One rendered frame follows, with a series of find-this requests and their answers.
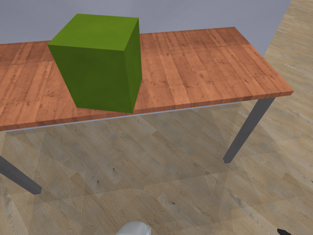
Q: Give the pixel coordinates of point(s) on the left robot thigh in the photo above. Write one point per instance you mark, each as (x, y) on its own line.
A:
(135, 228)

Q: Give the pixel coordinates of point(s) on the table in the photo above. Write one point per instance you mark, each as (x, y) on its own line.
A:
(180, 69)

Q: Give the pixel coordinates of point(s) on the carton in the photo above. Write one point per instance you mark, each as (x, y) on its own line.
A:
(99, 58)

